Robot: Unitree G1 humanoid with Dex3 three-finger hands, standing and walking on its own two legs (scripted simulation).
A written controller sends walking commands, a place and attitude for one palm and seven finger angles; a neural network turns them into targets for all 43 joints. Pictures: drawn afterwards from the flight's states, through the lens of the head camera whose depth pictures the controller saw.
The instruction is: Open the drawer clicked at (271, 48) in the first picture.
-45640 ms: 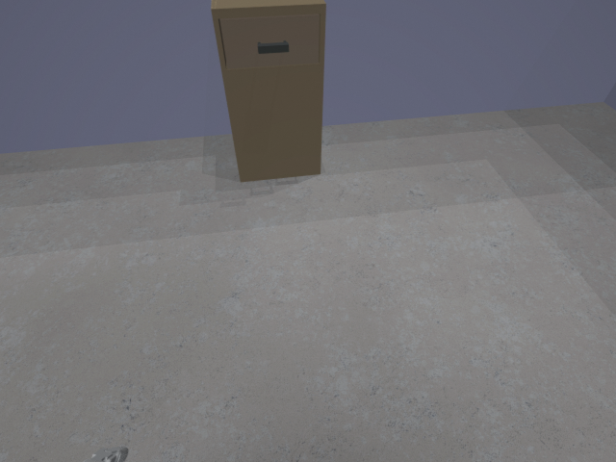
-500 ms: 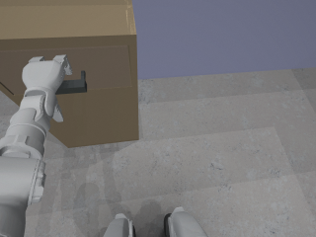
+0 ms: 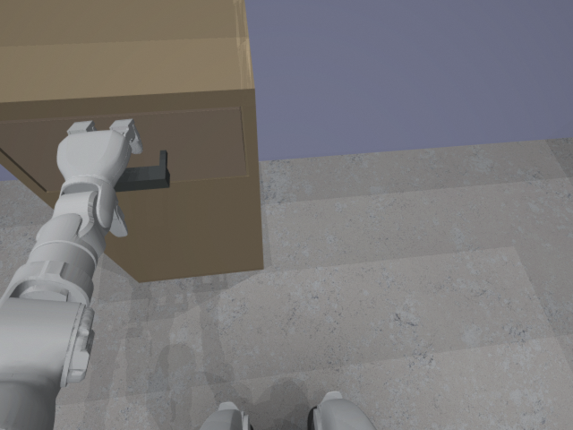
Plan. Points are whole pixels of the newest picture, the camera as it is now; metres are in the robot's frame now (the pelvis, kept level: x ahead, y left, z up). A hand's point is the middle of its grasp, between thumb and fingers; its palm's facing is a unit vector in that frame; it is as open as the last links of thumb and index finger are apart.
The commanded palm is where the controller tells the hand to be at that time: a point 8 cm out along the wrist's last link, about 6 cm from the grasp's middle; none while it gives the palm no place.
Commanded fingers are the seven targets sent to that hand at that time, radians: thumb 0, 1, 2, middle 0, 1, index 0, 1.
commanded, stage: re-aim the fingers above the handle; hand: left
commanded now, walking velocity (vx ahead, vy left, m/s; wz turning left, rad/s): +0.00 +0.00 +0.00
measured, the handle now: (132, 168) +0.53 +0.23 -0.04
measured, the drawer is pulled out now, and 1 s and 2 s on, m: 0.00 0.00 0.00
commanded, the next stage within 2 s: lower the fingers behind the handle in 1.70 s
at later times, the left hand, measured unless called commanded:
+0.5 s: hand (115, 171) +0.48 +0.22 +0.02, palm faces -0.08 -0.02 -1.00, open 13.5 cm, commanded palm +0.48 +0.22 +0.08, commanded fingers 0.00 -0.50 0.30 -0.30 -1.20 -0.30 -1.20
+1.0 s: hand (113, 171) +0.49 +0.23 +0.02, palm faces -0.07 -0.03 -1.00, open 13.6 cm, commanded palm +0.48 +0.24 +0.07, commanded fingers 0.00 -0.50 0.30 -0.30 -1.20 -0.30 -1.20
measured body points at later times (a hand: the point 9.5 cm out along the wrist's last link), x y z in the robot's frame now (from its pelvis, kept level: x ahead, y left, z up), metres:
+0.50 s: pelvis -0.01 -0.01 +0.00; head +0.11 -0.01 +0.44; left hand +0.48 +0.22 +0.07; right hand -0.03 -0.28 -0.12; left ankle -0.02 +0.10 -0.69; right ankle +0.00 -0.13 -0.69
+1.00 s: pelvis -0.02 +0.00 +0.00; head +0.11 +0.00 +0.43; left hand +0.48 +0.23 +0.07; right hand -0.03 -0.28 -0.12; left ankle -0.02 +0.10 -0.69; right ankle +0.00 -0.13 -0.69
